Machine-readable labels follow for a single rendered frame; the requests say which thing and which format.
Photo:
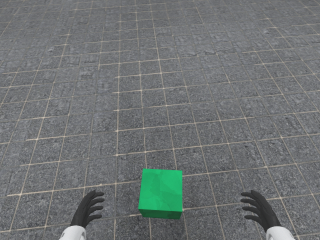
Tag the carton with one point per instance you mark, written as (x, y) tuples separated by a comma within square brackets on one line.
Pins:
[(161, 194)]

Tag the left robot forearm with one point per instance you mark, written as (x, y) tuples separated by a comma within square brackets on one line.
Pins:
[(74, 232)]

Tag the right robot forearm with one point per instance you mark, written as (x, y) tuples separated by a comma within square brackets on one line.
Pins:
[(278, 233)]

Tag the left robot hand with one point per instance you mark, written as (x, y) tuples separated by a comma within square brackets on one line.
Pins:
[(81, 216)]

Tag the right robot hand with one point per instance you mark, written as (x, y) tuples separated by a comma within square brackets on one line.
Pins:
[(266, 216)]

